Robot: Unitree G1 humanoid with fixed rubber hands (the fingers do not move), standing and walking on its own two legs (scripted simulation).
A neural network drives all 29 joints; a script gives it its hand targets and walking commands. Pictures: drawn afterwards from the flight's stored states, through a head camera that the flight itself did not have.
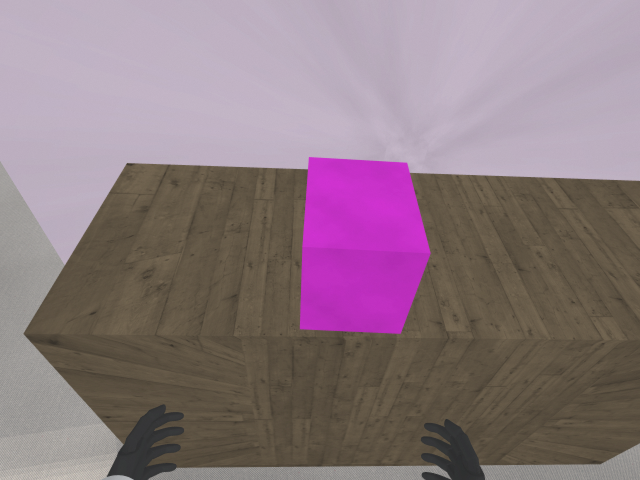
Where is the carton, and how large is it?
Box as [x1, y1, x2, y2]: [300, 157, 430, 333]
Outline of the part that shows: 309,157 302,245 300,328 400,333 430,253 407,164 403,162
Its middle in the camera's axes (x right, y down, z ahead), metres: +0.06 +0.01 +0.64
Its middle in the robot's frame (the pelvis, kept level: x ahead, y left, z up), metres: +0.48 -0.01 +0.02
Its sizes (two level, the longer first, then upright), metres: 0.212 0.167 0.194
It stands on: a pedestal, 0.71 m high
